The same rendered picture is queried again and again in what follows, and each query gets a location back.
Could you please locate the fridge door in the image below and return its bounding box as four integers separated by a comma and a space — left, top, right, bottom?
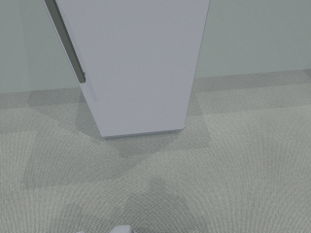
43, 0, 210, 137

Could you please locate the handle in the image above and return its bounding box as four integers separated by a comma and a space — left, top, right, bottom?
44, 0, 86, 83

